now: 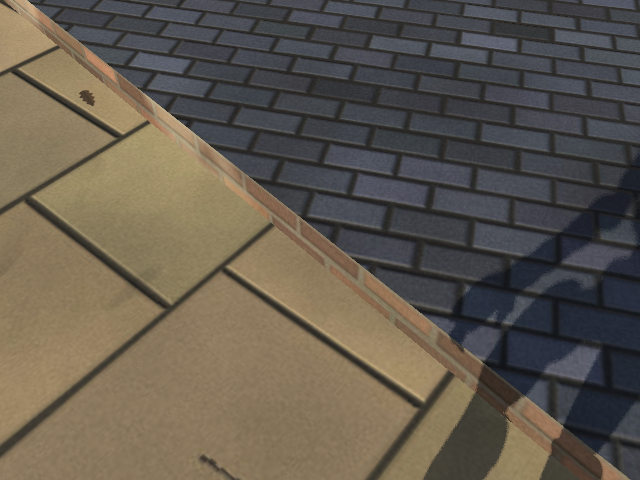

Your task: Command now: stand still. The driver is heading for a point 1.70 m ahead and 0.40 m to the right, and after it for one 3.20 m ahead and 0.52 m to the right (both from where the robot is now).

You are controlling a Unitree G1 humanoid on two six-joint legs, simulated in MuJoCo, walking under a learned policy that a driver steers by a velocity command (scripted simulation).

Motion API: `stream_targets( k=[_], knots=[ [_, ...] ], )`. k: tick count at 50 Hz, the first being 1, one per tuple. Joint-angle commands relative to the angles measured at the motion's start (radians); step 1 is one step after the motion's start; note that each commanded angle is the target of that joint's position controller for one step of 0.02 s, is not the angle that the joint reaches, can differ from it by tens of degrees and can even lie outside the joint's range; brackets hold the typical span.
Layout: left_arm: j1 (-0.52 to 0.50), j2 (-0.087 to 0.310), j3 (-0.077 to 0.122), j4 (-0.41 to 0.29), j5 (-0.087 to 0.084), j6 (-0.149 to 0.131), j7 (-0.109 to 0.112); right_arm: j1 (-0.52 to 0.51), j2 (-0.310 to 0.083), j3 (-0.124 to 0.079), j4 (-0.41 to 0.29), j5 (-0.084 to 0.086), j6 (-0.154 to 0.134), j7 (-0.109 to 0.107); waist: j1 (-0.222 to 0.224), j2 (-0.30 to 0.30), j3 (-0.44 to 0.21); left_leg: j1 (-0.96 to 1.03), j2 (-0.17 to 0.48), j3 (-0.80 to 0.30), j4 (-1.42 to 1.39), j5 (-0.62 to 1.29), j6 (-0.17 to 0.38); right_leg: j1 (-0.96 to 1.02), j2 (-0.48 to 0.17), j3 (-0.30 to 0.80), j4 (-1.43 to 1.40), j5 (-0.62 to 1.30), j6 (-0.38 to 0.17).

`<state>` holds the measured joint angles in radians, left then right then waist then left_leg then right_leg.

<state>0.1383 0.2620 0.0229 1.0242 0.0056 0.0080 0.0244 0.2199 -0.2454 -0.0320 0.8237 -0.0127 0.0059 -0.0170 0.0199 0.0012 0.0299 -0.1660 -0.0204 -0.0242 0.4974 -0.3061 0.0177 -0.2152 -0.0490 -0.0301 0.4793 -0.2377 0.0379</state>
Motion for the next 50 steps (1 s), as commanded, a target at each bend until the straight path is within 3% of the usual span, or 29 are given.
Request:
stream_targets(
  k=[1, 23, 45, 46, 48, 50],
  knots=[
    [-0.003, 0.118, 0.022, -0.019, -0.001, -0.005, 0.007, 0.004, -0.109, -0.024, -0.025, 0.001, -0.013, -0.006, 0.003, 0.012, -0.041, -0.043, 0.061, -0.054, -0.092, 0.286, 0.020, 0.065, -0.020, 0.025, -0.047, 0.177, -0.021],
    [0.054, 0.083, 0.020, 0.060, -0.001, 0.001, 0.023, 0.035, -0.089, -0.005, 0.156, 0.008, -0.016, -0.016, -0.003, 0.002, -0.003, -0.056, 0.044, -0.028, -0.130, 0.191, 0.013, 0.049, -0.005, 0.015, -0.070, 0.133, -0.020],
    [0.143, 0.042, 0.011, 0.084, -0.004, -0.001, 0.030, 0.081, -0.056, 0.009, 0.239, 0.011, -0.014, -0.017, -0.011, -0.002, 0.016, -0.065, 0.036, -0.013, -0.135, 0.177, 0.011, 0.037, 0.002, 0.012, -0.069, 0.130, -0.023],
    [0.163, 0.030, 0.009, 0.093, -0.005, 0.001, 0.031, 0.099, -0.050, 0.010, 0.250, 0.012, -0.012, -0.018, -0.012, 0.002, -0.007, -0.056, 0.027, -0.005, -0.141, 0.076, 0.014, 0.046, 0.016, -0.004, -0.063, 0.040, -0.025],
    [0.163, 0.036, 0.015, 0.090, -0.015, 0.001, 0.034, 0.101, -0.088, -0.005, 0.245, 0.025, -0.007, -0.024, -0.019, 0.035, 0.039, -0.109, 0.031, -0.033, -0.156, -0.299, 0.056, -0.023, 0.061, -0.049, 0.008, -0.256, -0.042],
    [0.122, 0.024, 0.014, 0.061, -0.014, -0.017, 0.030, 0.129, -0.118, -0.017, 0.234, 0.033, -0.018, -0.024, -0.043, 0.087, 0.122, -0.142, 0.125, -0.169, -0.229, -0.514, 0.117, -0.158, 0.068, -0.054, 0.103, -0.330, -0.058]
  ],
)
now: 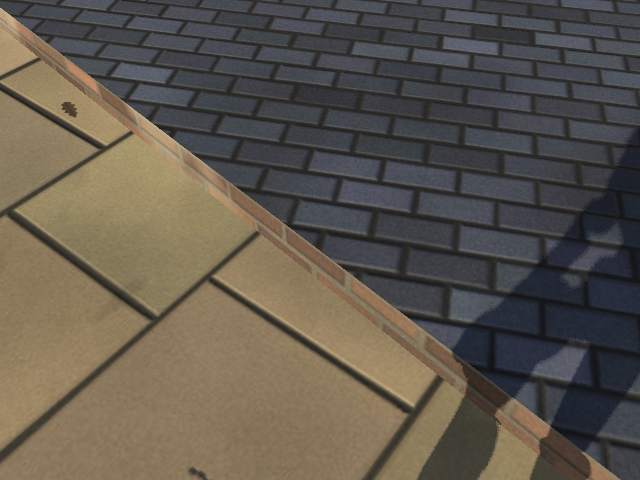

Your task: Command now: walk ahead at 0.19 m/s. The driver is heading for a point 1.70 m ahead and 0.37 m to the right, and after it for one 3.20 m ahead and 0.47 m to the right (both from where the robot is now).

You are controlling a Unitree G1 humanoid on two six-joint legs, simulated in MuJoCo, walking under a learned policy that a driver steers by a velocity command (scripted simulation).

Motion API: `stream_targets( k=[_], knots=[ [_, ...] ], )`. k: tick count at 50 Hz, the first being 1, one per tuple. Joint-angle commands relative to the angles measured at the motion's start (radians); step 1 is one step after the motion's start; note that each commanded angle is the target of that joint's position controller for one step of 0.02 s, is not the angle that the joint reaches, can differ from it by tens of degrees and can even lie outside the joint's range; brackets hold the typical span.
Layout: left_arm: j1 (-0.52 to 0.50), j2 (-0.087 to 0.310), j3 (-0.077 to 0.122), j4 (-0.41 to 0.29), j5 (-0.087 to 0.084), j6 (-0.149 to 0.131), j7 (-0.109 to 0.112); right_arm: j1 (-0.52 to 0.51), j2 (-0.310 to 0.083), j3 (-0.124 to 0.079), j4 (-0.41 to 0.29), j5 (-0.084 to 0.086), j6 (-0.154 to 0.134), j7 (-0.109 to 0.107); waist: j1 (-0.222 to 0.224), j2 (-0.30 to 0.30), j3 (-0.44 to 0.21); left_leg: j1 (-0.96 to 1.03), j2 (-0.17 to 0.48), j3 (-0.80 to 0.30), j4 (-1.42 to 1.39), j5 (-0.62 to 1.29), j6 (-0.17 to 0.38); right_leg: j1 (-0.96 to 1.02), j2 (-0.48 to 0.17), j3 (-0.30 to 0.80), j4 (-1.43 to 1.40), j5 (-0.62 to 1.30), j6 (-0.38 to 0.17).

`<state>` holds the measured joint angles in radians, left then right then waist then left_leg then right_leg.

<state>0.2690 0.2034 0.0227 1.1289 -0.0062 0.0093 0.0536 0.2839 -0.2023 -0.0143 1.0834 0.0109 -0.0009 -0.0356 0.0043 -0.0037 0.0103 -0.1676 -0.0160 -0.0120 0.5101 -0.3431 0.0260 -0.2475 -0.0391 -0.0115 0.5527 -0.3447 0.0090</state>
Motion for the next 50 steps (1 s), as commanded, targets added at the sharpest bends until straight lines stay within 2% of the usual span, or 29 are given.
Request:
stream_targets(
  k=[1, 2, 4, 5, 7, 8, 9, 10, 11, 12, 13, 15, 18, 21, 27, 29, 30, 31, 32, 33, 34, 35, 36, 37, 39, 41, 45, 48, 50],
  knots=[
    [-0.027, 0.057, 0.009, -0.058, -0.004, -0.035, -0.008, 0.101, -0.189, -0.046, -0.021, 0.016, -0.022, -0.002, -0.042, 0.152, 0.152, -0.108, 0.202, -0.300, -0.300, -0.524, 0.154, -0.184, 0.064, -0.087, 0.127, -0.148, -0.030],
    [-0.040, 0.046, 0.006, -0.070, -0.007, -0.053, -0.018, 0.113, -0.210, -0.057, -0.020, 0.019, -0.032, 0.000, -0.048, 0.192, 0.167, -0.105, 0.284, -0.412, -0.342, -0.523, 0.203, -0.218, 0.035, -0.058, 0.218, -0.096, -0.044],
    [-0.044, 0.053, 0.009, -0.092, -0.022, -0.081, -0.038, 0.067, -0.189, -0.055, -0.042, 0.016, -0.052, 0.005, -0.020, 0.183, 0.186, -0.096, 0.331, -0.459, -0.349, -0.425, 0.224, -0.262, -0.013, -0.003, 0.250, -0.144, -0.084],
    [-0.019, 0.057, 0.010, -0.091, -0.027, -0.093, -0.045, 0.027, -0.179, -0.053, -0.058, 0.024, -0.058, 0.008, 0.009, 0.165, 0.180, -0.098, 0.309, -0.403, -0.320, -0.354, 0.197, -0.212, -0.021, -0.003, 0.148, -0.144, -0.102],
    [0.141, 0.070, 0.028, -0.020, -0.019, -0.102, -0.047, -0.051, -0.171, -0.052, -0.087, 0.032, -0.054, 0.013, 0.084, 0.094, 0.123, -0.229, 0.175, -0.207, -0.188, -0.181, 0.122, 0.127, 0.052, -0.073, -0.089, 0.045, -0.092],
    [0.261, 0.107, 0.045, 0.013, -0.010, -0.100, -0.046, -0.076, -0.142, -0.043, -0.103, 0.023, -0.060, 0.017, 0.123, -0.008, 0.068, -0.324, 0.099, -0.099, 0.021, -0.031, 0.078, 0.292, -0.019, 0.054, -0.138, 0.049, -0.100],
    [0.407, 0.234, 0.075, 0.028, -0.016, -0.102, -0.047, -0.078, -0.074, -0.026, -0.135, 0.011, -0.076, 0.018, 0.152, -0.293, -0.005, -0.506, -0.030, 0.062, 0.381, -0.061, 0.006, 0.451, -0.247, 0.447, -0.308, -0.051, -0.207],
    [0.415, 0.217, 0.061, 0.027, 0.002, -0.116, -0.055, -0.091, -0.084, -0.030, -0.151, 0.023, -0.092, 0.018, 0.132, -0.283, -0.005, -0.618, -0.034, -0.034, 0.610, -0.207, 0.010, 0.427, -0.371, 0.732, -0.402, -0.160, -0.300],
    [0.310, 0.156, 0.042, -0.005, 0.004, -0.128, -0.054, -0.096, -0.103, -0.034, -0.153, 0.041, -0.104, 0.025, 0.080, -0.154, 0.084, -0.698, 0.037, -0.081, 0.728, -0.143, 0.037, 0.380, -0.369, 0.660, -0.394, -0.163, -0.288],
    [0.238, 0.122, 0.031, -0.033, 0.003, -0.133, -0.058, -0.091, -0.102, -0.033, -0.144, 0.042, -0.112, 0.034, 0.055, -0.098, 0.105, -0.714, 0.079, -0.076, 0.744, -0.034, 0.057, 0.348, -0.317, 0.530, -0.394, -0.122, -0.251],
    [0.195, 0.114, 0.024, -0.051, 0.002, -0.132, -0.064, -0.094, -0.114, -0.040, -0.139, 0.032, -0.118, 0.037, 0.038, -0.063, 0.113, -0.708, 0.107, -0.061, 0.698, 0.053, 0.065, 0.328, -0.274, 0.423, -0.405, -0.027, -0.218],
    [0.210, 0.073, 0.009, -0.054, 0.007, -0.118, -0.064, -0.120, -0.129, -0.055, -0.140, 0.017, -0.116, 0.046, 0.033, -0.077, 0.100, -0.642, 0.133, -0.026, 0.602, 0.144, 0.055, 0.306, -0.203, 0.249, -0.411, 0.222, -0.169],
    [0.262, 0.097, 0.008, -0.054, 0.012, -0.103, -0.046, -0.195, -0.071, -0.043, -0.168, 0.012, -0.100, 0.057, 0.041, -0.073, 0.096, -0.630, 0.123, 0.025, 0.473, 0.210, 0.014, 0.282, -0.174, 0.147, -0.423, 0.404, -0.179],
    [0.258, 0.133, 0.013, -0.073, 0.013, -0.097, -0.030, -0.355, -0.045, -0.025, -0.231, 0.013, -0.099, 0.061, 0.065, -0.072, 0.128, -0.546, 0.086, 0.061, 0.226, 0.322, -0.009, 0.192, -0.149, 0.089, -0.465, 0.392, -0.177],
    [0.295, 0.150, 0.033, -0.057, -0.007, -0.096, -0.026, -0.469, -0.089, -0.027, -0.296, 0.023, -0.106, 0.085, 0.044, -0.094, 0.143, -0.459, 0.052, 0.058, 0.022, 0.360, 0.045, 0.311, -0.210, 0.048, -0.429, 0.530, -0.162],
    [0.266, 0.177, 0.045, -0.068, 0.000, -0.087, -0.026, -0.377, -0.139, -0.050, -0.282, 0.020, -0.110, 0.087, -0.024, -0.130, 0.047, -0.309, 0.003, 0.082, 0.025, 0.304, 0.081, 0.375, -0.221, 0.028, -0.285, 0.882, -0.138],
    [0.245, 0.180, 0.047, -0.076, 0.006, -0.078, -0.026, -0.234, -0.175, -0.073, -0.242, 0.023, -0.109, 0.082, -0.098, -0.144, -0.043, -0.137, -0.030, 0.101, 0.031, 0.289, 0.106, 0.362, -0.202, 0.004, -0.121, 1.034, -0.120],
    [0.224, 0.176, 0.043, -0.092, 0.011, -0.073, -0.028, -0.056, -0.218, -0.096, -0.189, 0.024, -0.103, 0.073, -0.179, -0.139, -0.143, 0.123, -0.003, 0.066, 0.038, 0.298, 0.141, 0.231, -0.165, -0.012, 0.096, 1.005, -0.090],
    [0.254, 0.113, 0.024, -0.119, 0.022, -0.078, -0.035, 0.118, -0.294, -0.116, -0.152, 0.001, -0.095, 0.061, -0.193, 0.024, -0.291, 0.468, 0.227, -0.250, 0.034, 0.174, 0.227, -0.080, -0.067, -0.042, 0.449, 0.610, -0.056],
    [0.357, -0.021, -0.013, -0.112, 0.008, -0.105, -0.049, 0.144, -0.303, -0.109, -0.138, -0.009, -0.094, 0.068, -0.117, 0.266, -0.438, 0.644, 0.424, -0.747, -0.157, -0.026, 0.362, -0.342, 0.107, 0.076, 0.751, -0.203, -0.022],
    [0.251, 0.084, 0.015, -0.128, -0.024, -0.133, -0.054, 0.069, -0.217, -0.086, -0.140, 0.002, -0.099, 0.070, -0.130, 0.188, -0.309, 0.544, 0.366, -0.720, -0.227, -0.062, 0.304, -0.447, 0.050, 0.160, 0.857, -0.192, -0.050],
    [0.150, 0.132, 0.028, -0.163, -0.044, -0.148, -0.053, -0.035, -0.174, -0.073, -0.159, 0.008, -0.105, 0.068, -0.101, 0.136, -0.154, 0.371, 0.337, -0.537, -0.244, 0.040, 0.259, -0.486, 0.000, 0.121, 0.850, -0.099, -0.067],
    [0.102, 0.137, 0.033, -0.172, -0.037, -0.153, -0.041, -0.117, -0.149, -0.064, -0.174, 0.001, -0.114, 0.073, -0.061, 0.030, -0.096, 0.204, 0.306, -0.415, -0.270, 0.177, 0.234, -0.429, -0.053, 0.104, 0.796, -0.005, -0.071],
    [0.092, 0.135, 0.045, -0.171, -0.023, -0.145, -0.033, -0.154, -0.119, -0.055, -0.175, -0.011, -0.120, 0.079, -0.024, 0.014, -0.058, 0.081, 0.270, -0.320, -0.294, 0.273, 0.218, -0.370, -0.084, 0.095, 0.747, 0.040, -0.071],
    [0.138, 0.088, 0.046, -0.167, -0.017, -0.120, -0.029, -0.152, -0.100, -0.048, -0.152, -0.016, -0.126, 0.080, 0.025, 0.057, -0.042, -0.032, 0.233, -0.229, -0.353, 0.294, 0.220, -0.286, -0.114, 0.096, 0.676, 0.063, -0.070],
    [0.105, 0.083, 0.049, -0.186, -0.012, -0.104, -0.026, -0.120, -0.126, -0.050, -0.129, -0.012, -0.129, 0.069, 0.035, 0.065, 0.000, -0.089, 0.220, -0.169, -0.392, 0.323, 0.232, -0.308, -0.127, 0.078, 0.599, 0.088, -0.053],
    [-0.077, 0.101, 0.053, -0.252, 0.004, -0.102, -0.029, -0.048, -0.174, -0.058, -0.113, -0.011, -0.119, 0.038, -0.002, 0.042, 0.042, -0.056, 0.203, -0.109, -0.418, 0.355, 0.220, -0.415, -0.128, 0.055, 0.340, 0.301, -0.013],
    [-0.145, 0.062, 0.034, -0.253, -0.004, -0.098, -0.040, 0.016, -0.177, -0.055, -0.100, -0.007, -0.102, 0.031, -0.036, 0.067, 0.031, -0.034, 0.174, -0.041, -0.399, 0.370, 0.193, -0.333, -0.075, -0.004, 0.197, 0.387, -0.005],
    [-0.206, 0.072, 0.027, -0.267, -0.009, -0.096, -0.051, 0.069, -0.170, -0.051, -0.083, -0.002, -0.090, 0.032, -0.059, 0.059, 0.053, 0.041, 0.207, -0.066, -0.378, 0.348, 0.195, -0.378, -0.072, -0.005, 0.176, 0.364, -0.019]
  ],
)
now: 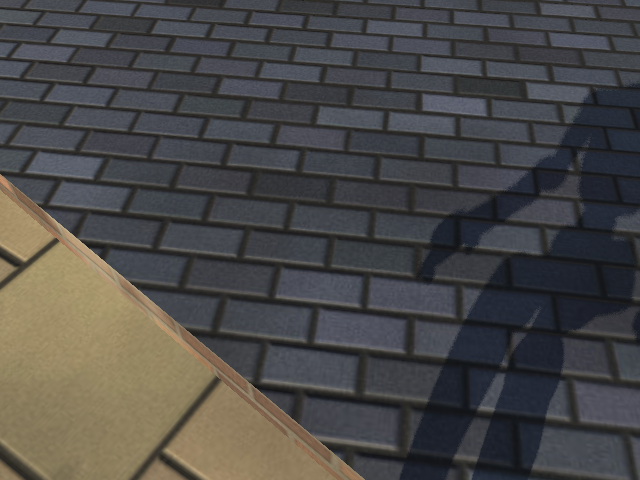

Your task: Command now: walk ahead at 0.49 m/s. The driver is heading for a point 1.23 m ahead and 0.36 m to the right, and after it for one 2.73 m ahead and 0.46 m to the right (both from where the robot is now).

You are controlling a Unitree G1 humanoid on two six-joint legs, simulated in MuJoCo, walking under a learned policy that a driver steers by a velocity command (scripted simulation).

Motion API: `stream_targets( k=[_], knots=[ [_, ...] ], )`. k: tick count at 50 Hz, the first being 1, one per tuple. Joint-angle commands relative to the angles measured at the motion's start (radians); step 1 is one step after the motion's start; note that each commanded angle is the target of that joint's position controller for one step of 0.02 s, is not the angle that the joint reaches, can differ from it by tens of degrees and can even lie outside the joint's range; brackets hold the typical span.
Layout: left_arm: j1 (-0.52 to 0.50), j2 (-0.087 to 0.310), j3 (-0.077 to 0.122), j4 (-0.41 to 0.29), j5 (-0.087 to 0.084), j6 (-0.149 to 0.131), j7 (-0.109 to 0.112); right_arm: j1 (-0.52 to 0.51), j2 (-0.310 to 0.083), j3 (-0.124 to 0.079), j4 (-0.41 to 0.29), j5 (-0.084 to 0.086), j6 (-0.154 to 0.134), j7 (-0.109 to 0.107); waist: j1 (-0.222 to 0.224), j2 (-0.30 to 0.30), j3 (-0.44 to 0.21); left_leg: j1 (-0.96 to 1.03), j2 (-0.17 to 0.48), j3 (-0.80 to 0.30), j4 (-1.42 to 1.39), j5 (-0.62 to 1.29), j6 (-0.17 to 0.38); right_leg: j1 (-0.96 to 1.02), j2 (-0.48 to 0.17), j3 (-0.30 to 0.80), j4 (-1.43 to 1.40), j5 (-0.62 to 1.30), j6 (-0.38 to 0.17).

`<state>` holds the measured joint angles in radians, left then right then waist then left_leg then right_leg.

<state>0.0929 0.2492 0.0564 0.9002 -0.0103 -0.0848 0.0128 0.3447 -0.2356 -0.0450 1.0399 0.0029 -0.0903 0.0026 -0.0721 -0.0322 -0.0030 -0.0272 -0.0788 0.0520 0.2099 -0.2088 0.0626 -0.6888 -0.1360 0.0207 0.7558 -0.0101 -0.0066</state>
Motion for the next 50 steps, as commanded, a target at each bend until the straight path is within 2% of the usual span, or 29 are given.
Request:
stream_targets(
  k=[1, 4, 5, 7, 8, 9, 10, 11, 12, 14, 17, 18, 22, 27, 30, 32, 33, 34, 35, 36, 37, 38, 39, 41, 43, 45, 46, 48, 50],
  knots=[
    [-0.074, 0.031, -0.010, -0.052, -0.005, -0.005, -0.017, 0.026, -0.140, -0.020, -0.035, 0.009, 0.006, -0.006, 0.006, 0.078, 0.083, -0.053, 0.285, -0.139, -0.062, 0.221, 0.156, 0.034, 0.031, -0.041, -0.060, 0.009, -0.011],
    [-0.089, 0.048, -0.008, -0.069, -0.002, -0.014, -0.033, 0.036, -0.167, -0.025, -0.028, 0.007, 0.026, -0.017, 0.026, 0.103, 0.070, 0.058, 0.323, -0.141, 0.028, 0.402, 0.134, 0.077, 0.070, -0.065, -0.141, -0.096, -0.035],
    [-0.032, 0.073, 0.004, -0.057, 0.000, -0.016, -0.033, 0.023, -0.177, -0.027, -0.031, 0.009, 0.030, -0.020, 0.063, 0.123, 0.031, 0.063, 0.320, -0.129, 0.097, 0.571, 0.120, 0.176, 0.096, -0.075, -0.164, -0.118, -0.050],
    [0.270, 0.147, 0.050, 0.039, 0.003, -0.019, -0.029, -0.018, -0.162, -0.020, -0.041, 0.019, 0.036, -0.021, 0.215, 0.112, -0.122, -0.044, 0.232, -0.050, 0.448, 0.747, 0.065, 0.573, 0.146, -0.107, -0.249, -0.077, -0.095],
    [0.433, 0.244, 0.075, 0.070, 0.006, -0.015, -0.017, -0.015, -0.113, -0.001, -0.068, -0.004, 0.026, -0.013, 0.250, -0.052, -0.238, -0.278, 0.159, -0.011, 0.797, 0.376, 0.019, 0.851, -0.088, 0.188, -0.291, -0.080, -0.165],
    [0.430, 0.291, 0.070, 0.067, 0.023, -0.014, -0.023, 0.107, 0.032, 0.030, -0.065, -0.004, -0.007, 0.001, 0.148, -0.252, -0.304, -0.606, -0.014, -0.102, 1.079, -0.350, -0.022, 1.062, -0.299, 0.664, -0.407, -0.064, -0.322],
    [0.410, 0.197, 0.055, 0.074, 0.016, -0.017, -0.026, 0.047, -0.058, 0.012, -0.056, 0.033, -0.028, 0.012, 0.183, -0.124, -0.237, -0.725, 0.039, -0.197, 1.207, -0.328, -0.014, 0.986, -0.287, 0.716, -0.481, -0.273, -0.326],
    [0.312, 0.130, 0.035, 0.053, 0.011, -0.017, -0.028, -0.042, -0.101, 0.001, -0.090, 0.054, -0.038, 0.018, 0.158, -0.089, -0.099, -0.788, 0.100, -0.164, 1.232, -0.248, 0.001, 0.856, -0.252, 0.565, -0.493, -0.318, -0.292],
    [0.230, 0.076, 0.015, 0.036, 0.017, -0.013, -0.035, -0.091, -0.106, -0.004, -0.101, 0.049, -0.034, 0.013, 0.129, -0.022, -0.034, -0.758, 0.151, -0.135, 1.210, -0.157, 0.002, 0.715, -0.205, 0.439, -0.524, -0.291, -0.260],
    [0.176, 0.034, -0.003, 0.035, 0.032, -0.012, -0.042, -0.059, -0.093, -0.017, -0.089, 0.028, -0.004, 0.006, 0.066, -0.040, 0.028, -0.661, 0.199, -0.126, 1.135, -0.042, -0.009, 0.531, -0.127, 0.282, -0.588, -0.237, -0.222],
    [0.250, 0.059, -0.002, 0.074, 0.026, -0.011, -0.030, -0.059, -0.042, -0.015, -0.091, 0.017, 0.021, 0.002, 0.047, -0.051, 0.059, -0.685, 0.208, -0.091, 1.065, 0.020, -0.037, 0.487, -0.089, 0.149, -0.605, -0.015, -0.216],
    [0.295, 0.066, -0.002, 0.090, 0.041, -0.007, -0.026, -0.089, -0.027, -0.013, -0.096, 0.011, 0.032, 0.001, 0.062, -0.052, 0.062, -0.751, 0.195, -0.065, 1.096, 0.026, -0.053, 0.515, -0.098, 0.135, -0.592, 0.095, -0.231],
    [0.361, 0.075, -0.006, 0.090, 0.036, 0.003, 0.000, -0.236, -0.019, -0.010, -0.158, -0.001, 0.037, 0.008, 0.093, -0.025, 0.049, -0.841, 0.209, -0.053, 0.879, 0.190, -0.079, 0.583, -0.087, 0.070, -0.590, 0.150, -0.207],
    [0.439, 0.092, -0.005, 0.094, 0.024, 0.010, 0.017, -0.378, 0.000, 0.000, -0.205, 0.018, 0.042, 0.017, 0.138, -0.069, 0.102, -0.773, 0.164, -0.004, 0.608, 0.243, -0.071, 0.667, -0.118, 0.043, -0.625, 0.115, -0.184],
    [0.430, 0.090, 0.001, 0.088, 0.015, 0.035, 0.031, -0.385, -0.003, -0.002, -0.230, 0.020, 0.041, 0.030, 0.119, -0.083, 0.108, -0.722, 0.140, 0.021, 0.533, 0.164, -0.029, 0.766, -0.141, 0.014, -0.580, 0.325, -0.161],
    [0.505, 0.073, -0.005, 0.107, 0.008, 0.058, 0.028, -0.449, -0.016, -0.010, -0.264, 0.017, 0.020, 0.036, 0.140, -0.079, 0.082, -0.642, 0.049, 0.138, 0.459, 0.005, -0.004, 0.864, -0.099, 0.010, -0.462, 0.752, -0.147],
    [0.516, 0.111, 0.002, 0.114, 0.008, 0.064, 0.031, -0.409, -0.035, -0.026, -0.261, 0.018, 0.011, 0.035, 0.114, -0.120, 0.040, -0.524, 0.008, 0.144, 0.369, 0.014, -0.003, 0.885, -0.081, 0.013, -0.348, 0.954, -0.123],
    [0.467, 0.139, 0.007, 0.116, -0.006, 0.064, 0.032, -0.244, -0.056, -0.042, -0.219, 0.014, 0.002, 0.032, 0.013, -0.144, -0.026, -0.295, 0.014, 0.102, 0.190, 0.227, 0.024, 0.831, -0.062, 0.006, -0.188, 1.007, -0.093],
    [0.419, 0.138, 0.007, 0.096, -0.001, 0.048, 0.022, -0.029, -0.126, -0.069, -0.147, 0.022, 0.006, 0.022, -0.063, -0.141, -0.144, 0.098, 0.098, 0.013, 0.162, 0.443, 0.048, 0.597, -0.024, 0.012, -0.018, 0.839, -0.059],
    [0.336, 0.064, -0.012, 0.058, 0.034, 0.018, 0.008, 0.155, -0.202, -0.080, -0.077, 0.013, 0.021, 0.005, -0.098, 0.048, -0.246, 0.439, 0.328, -0.206, 0.225, 1.031, 0.078, 0.272, 0.119, -0.028, 0.344, -0.111, 0.002],
    [0.404, -0.064, -0.033, 0.093, 0.023, -0.024, -0.005, 0.211, -0.230, -0.059, -0.075, -0.059, 0.046, -0.015, -0.062, 0.302, -0.380, 0.608, 0.542, -0.394, 0.386, 1.791, 0.178, 0.045, 0.224, 0.132, 0.760, -0.675, 0.026],
    [0.460, -0.007, -0.009, 0.120, -0.040, -0.042, -0.017, 0.227, -0.218, -0.061, -0.073, -0.068, 0.055, -0.019, -0.077, 0.276, -0.476, 0.537, 0.619, -0.401, 0.290, 1.514, 0.321, -0.007, 0.204, 0.209, 0.978, -0.630, 0.042],
    [0.355, 0.023, 0.006, 0.096, -0.070, -0.024, -0.009, 0.156, -0.151, -0.053, -0.070, -0.048, 0.066, -0.023, -0.063, 0.228, -0.327, 0.433, 0.566, -0.328, 0.231, 1.093, 0.311, -0.158, 0.159, 0.095, 1.117, -0.640, 0.043],
    [0.173, -0.028, 0.002, 0.028, -0.068, 0.040, 0.018, 0.001, -0.013, -0.004, -0.071, -0.015, 0.074, -0.018, 0.005, 0.142, -0.078, 0.109, 0.483, -0.226, 0.105, 0.553, 0.187, -0.299, 0.118, -0.012, 1.361, -0.637, 0.016],
    [0.106, -0.112, -0.026, -0.070, -0.058, 0.084, 0.031, -0.050, 0.008, 0.014, -0.050, -0.025, 0.071, -0.008, 0.064, 0.120, 0.036, -0.081, 0.471, -0.166, 0.030, 0.310, 0.124, -0.381, 0.118, 0.017, 1.529, -0.604, -0.031],
    [0.046, -0.163, -0.068, -0.191, -0.043, 0.091, 0.023, -0.101, 0.016, 0.030, -0.049, -0.033, 0.081, -0.023, 0.130, 0.132, 0.096, -0.253, 0.419, -0.051, -0.007, 0.178, 0.065, -0.410, 0.094, 0.045, 1.394, -0.536, -0.061],
    [0.037, -0.135, -0.072, -0.239, -0.032, 0.088, 0.020, -0.144, 0.008, 0.034, -0.065, -0.044, 0.088, -0.034, 0.160, 0.134, 0.103, -0.340, 0.372, 0.026, -0.038, 0.149, 0.051, -0.361, 0.093, 0.022, 1.254, -0.472, -0.052],
    [0.069, -0.045, -0.053, -0.264, 0.007, 0.085, 0.025, -0.239, -0.089, 0.023, -0.126, -0.067, 0.087, -0.053, 0.196, 0.142, 0.048, -0.459, 0.291, 0.180, -0.071, 0.400, 0.073, -0.119, 0.098, -0.093, 0.909, -0.324, 0.006],
    [0.026, -0.057, -0.059, -0.288, 0.012, 0.089, 0.032, -0.205, -0.181, -0.003, -0.143, -0.057, 0.067, -0.058, 0.180, 0.146, -0.010, -0.410, 0.311, 0.185, -0.078, 0.638, 0.096, 0.040, 0.081, -0.126, 0.682, -0.313, 0.016]
  ],
)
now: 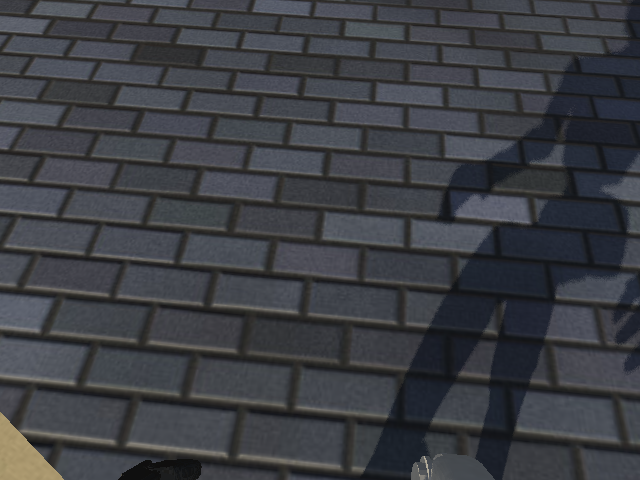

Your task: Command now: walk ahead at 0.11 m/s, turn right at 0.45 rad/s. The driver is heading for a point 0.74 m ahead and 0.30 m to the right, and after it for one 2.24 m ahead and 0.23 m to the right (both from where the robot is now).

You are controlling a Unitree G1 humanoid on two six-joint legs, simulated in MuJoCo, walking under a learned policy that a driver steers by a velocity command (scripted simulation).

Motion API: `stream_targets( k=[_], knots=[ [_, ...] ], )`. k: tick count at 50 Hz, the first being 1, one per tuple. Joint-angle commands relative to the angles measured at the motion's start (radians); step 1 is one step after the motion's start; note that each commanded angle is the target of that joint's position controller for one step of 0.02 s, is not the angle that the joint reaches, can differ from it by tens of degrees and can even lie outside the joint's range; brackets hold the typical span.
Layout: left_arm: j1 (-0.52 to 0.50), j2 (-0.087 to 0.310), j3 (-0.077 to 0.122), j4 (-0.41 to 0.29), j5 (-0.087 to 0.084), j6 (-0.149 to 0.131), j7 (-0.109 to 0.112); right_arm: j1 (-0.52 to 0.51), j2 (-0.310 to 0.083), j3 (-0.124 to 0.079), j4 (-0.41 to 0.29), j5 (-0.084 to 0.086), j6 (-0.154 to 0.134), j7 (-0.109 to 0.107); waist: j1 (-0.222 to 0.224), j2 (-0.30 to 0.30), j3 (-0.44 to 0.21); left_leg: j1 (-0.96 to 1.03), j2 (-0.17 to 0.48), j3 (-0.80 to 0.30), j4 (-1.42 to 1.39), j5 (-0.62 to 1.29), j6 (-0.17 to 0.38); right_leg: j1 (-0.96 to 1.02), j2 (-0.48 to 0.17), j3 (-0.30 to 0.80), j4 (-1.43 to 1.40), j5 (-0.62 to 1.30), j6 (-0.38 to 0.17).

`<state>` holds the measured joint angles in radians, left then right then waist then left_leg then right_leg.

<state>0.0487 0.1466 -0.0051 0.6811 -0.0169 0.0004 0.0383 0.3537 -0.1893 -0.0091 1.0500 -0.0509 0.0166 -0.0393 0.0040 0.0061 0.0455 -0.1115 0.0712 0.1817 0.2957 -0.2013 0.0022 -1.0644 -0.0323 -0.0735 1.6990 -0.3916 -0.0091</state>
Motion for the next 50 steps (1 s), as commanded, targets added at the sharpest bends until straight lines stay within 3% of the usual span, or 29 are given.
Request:
stream_targets(
  k=[1, 3, 4, 5, 6, 7, 8, 9, 10, 11, 12, 15, 17, 20, 21, 23, 27, 31, 33, 34, 35, 36, 37, 38, 39, 40, 43, 45, 50],
  knots=[
    [0.063, 0.050, 0.006, -0.075, 0.020, 0.010, 0.007, -0.163, -0.264, -0.053, -0.147, 0.017, -0.040, -0.017, 0.090, 0.103, -0.100, -0.186, 0.207, 0.032, -0.135, 0.817, 0.173, 0.408, -0.020, -0.046, -0.319, 0.042, 0.004],
    [0.084, 0.074, 0.016, -0.085, 0.025, 0.015, -0.006, -0.120, -0.285, -0.066, -0.145, 0.061, -0.022, -0.020, 0.090, 0.138, -0.175, 0.077, 0.255, 0.035, 0.030, 1.314, 0.172, 0.402, 0.019, -0.079, -0.446, -0.050, -0.047],
    [0.091, 0.093, 0.022, -0.097, 0.023, 0.013, -0.020, -0.110, -0.281, -0.069, -0.153, 0.077, -0.011, -0.018, 0.088, 0.167, -0.209, 0.172, 0.274, 0.025, 0.111, 1.454, 0.165, 0.423, 0.043, -0.086, -0.541, -0.063, -0.075],
    [0.130, 0.133, 0.041, -0.098, 0.016, 0.004, -0.038, -0.116, -0.265, -0.065, -0.168, 0.079, -0.002, -0.015, 0.113, 0.169, -0.263, 0.208, 0.249, 0.038, 0.244, 1.473, 0.145, 0.529, 0.082, -0.070, -0.710, -0.009, -0.112],
    [0.154, 0.232, 0.078, -0.112, 0.012, 0.001, -0.048, -0.050, -0.249, -0.067, -0.185, 0.069, -0.001, -0.021, 0.109, 0.080, -0.298, 0.063, 0.185, 0.020, 0.481, 1.229, 0.096, 0.706, 0.054, 0.171, -0.852, 0.210, -0.171],
    [0.160, 0.389, 0.118, -0.118, 0.025, 0.008, -0.038, -0.045, -0.117, -0.032, -0.267, 0.013, -0.008, 0.001, 0.047, -0.361, -0.385, -0.354, -0.104, -0.049, 0.880, -0.140, -0.020, 0.914, -0.230, 0.815, -1.181, 0.365, -0.403],
    [0.151, 0.356, 0.105, -0.134, 0.079, 0.004, -0.032, -0.077, -0.167, -0.060, -0.240, 0.027, -0.031, 0.040, 0.069, -0.251, -0.441, -0.452, -0.187, -0.315, 1.258, -0.333, -0.020, 0.899, -0.296, 1.028, -1.328, 0.350, -0.449],
    [0.117, 0.293, 0.080, -0.139, 0.073, -0.014, -0.039, -0.126, -0.158, -0.060, -0.268, 0.055, -0.036, 0.063, 0.054, -0.171, -0.338, -0.548, -0.159, -0.332, 1.376, -0.306, -0.006, 0.807, -0.289, 0.888, -1.306, 0.314, -0.394],
    [0.098, 0.221, 0.063, -0.117, 0.033, -0.026, -0.049, -0.182, -0.137, -0.054, -0.298, 0.057, -0.034, 0.057, 0.036, -0.072, -0.187, -0.631, -0.139, -0.298, 1.412, -0.278, 0.011, 0.715, -0.228, 0.791, -1.264, 0.210, -0.320],
    [0.080, 0.192, 0.057, -0.091, 0.012, -0.031, -0.050, -0.176, -0.126, -0.050, -0.309, 0.052, -0.031, 0.039, -0.004, -0.035, -0.086, -0.668, -0.100, -0.275, 1.376, -0.231, 0.015, 0.633, -0.167, 0.638, -1.243, 0.145, -0.244],
    [0.060, 0.179, 0.056, -0.084, 0.017, -0.034, -0.048, -0.151, -0.130, -0.049, -0.326, 0.050, -0.027, 0.024, -0.042, -0.048, -0.065, -0.625, -0.078, -0.260, 1.363, -0.200, 0.021, 0.565, -0.120, 0.550, -1.247, 0.111, -0.206],
    [0.086, 0.197, 0.066, -0.099, 0.015, -0.043, -0.032, -0.153, -0.135, -0.046, -0.386, 0.052, -0.038, 0.003, -0.058, -0.058, -0.100, -0.610, -0.069, -0.254, 1.213, -0.124, 0.014, 0.663, -0.047, 0.445, -1.294, 0.267, -0.194],
    [0.124, 0.210, 0.076, -0.109, 0.012, -0.038, -0.019, -0.189, -0.134, -0.046, -0.422, 0.040, -0.042, -0.006, -0.044, -0.046, -0.145, -0.616, -0.070, -0.277, 1.102, -0.077, -0.014, 0.751, -0.035, 0.418, -1.279, 0.388, -0.199],
    [0.139, 0.220, 0.077, -0.137, 0.010, 0.000, 0.005, -0.219, -0.113, -0.037, -0.459, 0.047, -0.025, -0.014, -0.033, -0.097, -0.174, -0.650, -0.094, -0.243, 0.962, -0.080, -0.080, 0.828, -0.035, 0.426, -1.310, 0.361, -0.226],
    [0.144, 0.209, 0.075, -0.154, 0.012, 0.024, 0.020, -0.261, -0.080, -0.023, -0.481, 0.054, -0.014, -0.018, -0.015, -0.111, -0.168, -0.647, -0.094, -0.244, 0.812, -0.142, -0.097, 0.839, -0.035, 0.436, -1.335, 0.281, -0.217],
    [0.177, 0.238, 0.084, -0.163, 0.017, 0.054, 0.040, -0.292, -0.073, -0.018, -0.495, 0.058, -0.011, -0.020, 0.010, -0.136, -0.170, -0.594, -0.109, -0.236, 0.662, -0.151, -0.117, 0.826, -0.034, 0.474, -1.361, 0.104, -0.208],
    [0.136, 0.260, 0.093, -0.207, 0.033, 0.036, 0.024, -0.246, -0.133, -0.041, -0.465, 0.053, -0.028, -0.004, 0.026, -0.159, -0.192, -0.437, -0.097, -0.263, 0.581, -0.095, -0.080, 0.751, -0.085, 0.559, -1.347, 0.113, -0.217],
    [0.140, 0.253, 0.097, -0.214, 0.017, 0.039, 0.009, -0.246, -0.141, -0.050, -0.465, 0.066, -0.052, 0.006, 0.032, -0.161, -0.160, -0.384, -0.106, -0.278, 0.398, -0.173, -0.036, 0.815, -0.090, 0.645, -1.311, 0.223, -0.217],
    [0.106, 0.254, 0.100, -0.218, -0.002, 0.045, 0.002, -0.179, -0.144, -0.063, -0.437, 0.072, -0.060, 0.018, -0.021, -0.143, -0.156, -0.228, -0.110, -0.250, 0.149, -0.049, -0.007, 0.788, -0.038, 0.624, -1.264, 0.248, -0.178],
    [0.118, 0.236, 0.097, -0.217, -0.007, 0.045, -0.003, -0.149, -0.175, -0.077, -0.422, 0.062, -0.059, 0.021, -0.025, -0.089, -0.167, -0.098, -0.030, -0.299, 0.084, 0.039, 0.025, 0.703, 0.016, 0.570, -1.193, 0.115, -0.138],
    [0.172, 0.193, 0.088, -0.213, -0.010, 0.043, -0.011, -0.185, -0.245, -0.090, -0.441, 0.036, -0.049, 0.016, 0.021, 0.141, -0.154, -0.001, 0.182, -0.493, 0.032, 0.131, 0.129, 0.534, 0.134, 0.387, -0.969, -0.146, -0.073],
    [0.151, 0.259, 0.108, -0.224, -0.007, 0.025, -0.015, -0.188, -0.253, -0.098, -0.452, 0.004, -0.047, 0.013, 0.017, 0.329, -0.111, -0.084, 0.312, -0.695, -0.025, 0.243, 0.279, 0.404, 0.203, 0.220, -0.718, -0.265, -0.019],
    [0.171, 0.313, 0.127, -0.199, 0.004, 0.017, -0.018, -0.218, -0.196, -0.086, -0.481, 0.008, -0.049, 0.004, 0.020, 0.215, -0.118, -0.090, 0.326, -0.666, 0.002, 0.243, 0.302, 0.398, 0.129, 0.228, -0.536, -0.198, 0.026],
    [0.170, 0.310, 0.127, -0.174, -0.001, 0.022, -0.021, -0.246, -0.144, -0.070, -0.494, 0.023, -0.045, -0.007, 0.021, 0.120, -0.110, -0.086, 0.258, -0.557, 0.030, 0.206, 0.259, 0.384, 0.108, 0.219, -0.469, -0.129, 0.052],
    [0.179, 0.277, 0.118, -0.157, 0.001, 0.034, -0.018, -0.253, -0.129, -0.061, -0.502, 0.039, -0.039, -0.016, 0.023, 0.073, -0.106, -0.058, 0.201, -0.489, 0.043, 0.136, 0.215, 0.353, 0.092, 0.218, -0.422, -0.072, 0.068],
    [0.178, 0.252, 0.108, -0.158, 0.001, 0.042, -0.019, -0.247, -0.133, -0.057, -0.502, 0.048, -0.037, -0.023, 0.009, 0.073, -0.094, -0.043, 0.187, -0.453, 0.043, 0.145, 0.213, 0.317, 0.088, 0.213, -0.376, -0.033, 0.081],
    [0.117, 0.216, 0.092, -0.178, -0.009, 0.044, -0.020, -0.210, -0.152, -0.056, -0.494, 0.030, -0.026, -0.033, -0.023, 0.107, -0.100, 0.005, 0.149, -0.344, 0.039, 0.209, 0.223, 0.297, 0.069, 0.142, -0.426, 0.031, 0.111],
    [0.074, 0.202, 0.084, -0.193, -0.007, 0.042, -0.021, -0.173, -0.170, -0.063, -0.488, 0.028, -0.018, -0.037, -0.054, 0.134, -0.115, 0.073, 0.172, -0.330, 0.045, 0.228, 0.243, 0.282, 0.044, 0.125, -0.518, 0.029, 0.127],
    [0.060, 0.160, 0.059, -0.192, 0.007, 0.031, -0.040, -0.193, -0.226, -0.082, -0.479, 0.043, -0.007, -0.020, -0.059, 0.164, -0.138, -0.012, 0.199, -0.274, 0.049, 0.246, 0.259, 0.510, 0.010, 0.061, -0.802, -0.044, 0.092]
  ],
)
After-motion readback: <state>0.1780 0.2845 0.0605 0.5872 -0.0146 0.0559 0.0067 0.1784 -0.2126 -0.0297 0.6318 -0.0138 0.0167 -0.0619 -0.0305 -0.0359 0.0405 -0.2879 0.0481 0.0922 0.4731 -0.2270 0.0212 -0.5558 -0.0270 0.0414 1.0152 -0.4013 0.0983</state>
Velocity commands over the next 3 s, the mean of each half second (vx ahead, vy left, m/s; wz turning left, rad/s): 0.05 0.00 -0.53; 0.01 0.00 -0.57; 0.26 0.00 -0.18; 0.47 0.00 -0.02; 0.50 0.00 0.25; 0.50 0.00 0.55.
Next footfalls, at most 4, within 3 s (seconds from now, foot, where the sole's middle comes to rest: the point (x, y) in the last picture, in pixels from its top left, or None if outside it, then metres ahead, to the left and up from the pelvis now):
0.10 right None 0.18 -0.10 -0.67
0.68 left None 0.23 0.08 -0.67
1.12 right None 0.09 -0.14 -0.67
1.66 left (397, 442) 0.50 -0.12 -0.67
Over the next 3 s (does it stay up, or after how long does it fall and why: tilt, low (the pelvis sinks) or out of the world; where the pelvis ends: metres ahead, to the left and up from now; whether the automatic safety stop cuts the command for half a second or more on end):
stays up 0.96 -0.46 0.12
